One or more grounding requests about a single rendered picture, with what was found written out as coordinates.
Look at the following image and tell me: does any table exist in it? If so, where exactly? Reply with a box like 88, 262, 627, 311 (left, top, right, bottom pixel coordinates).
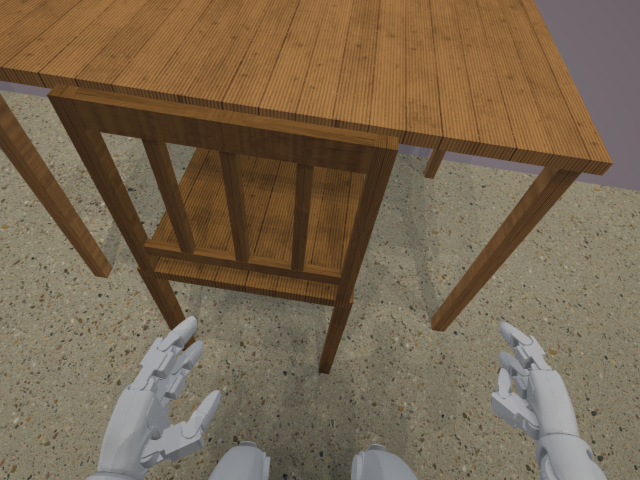
0, 0, 613, 332

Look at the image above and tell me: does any robot right hand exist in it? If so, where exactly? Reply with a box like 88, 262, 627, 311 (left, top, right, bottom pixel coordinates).
492, 322, 579, 443

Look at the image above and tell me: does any chair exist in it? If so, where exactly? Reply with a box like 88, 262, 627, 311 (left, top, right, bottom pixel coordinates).
47, 84, 398, 374

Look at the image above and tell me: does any right robot forearm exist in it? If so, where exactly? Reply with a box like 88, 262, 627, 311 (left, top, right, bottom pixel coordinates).
536, 434, 607, 480

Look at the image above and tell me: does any robot left hand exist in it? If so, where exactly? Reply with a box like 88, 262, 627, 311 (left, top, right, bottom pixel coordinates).
97, 316, 221, 480

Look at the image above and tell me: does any robot right shin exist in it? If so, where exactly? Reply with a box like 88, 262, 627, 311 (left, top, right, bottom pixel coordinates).
365, 444, 386, 453

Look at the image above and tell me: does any left robot thigh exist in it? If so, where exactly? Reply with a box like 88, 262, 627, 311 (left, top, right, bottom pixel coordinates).
208, 446, 270, 480

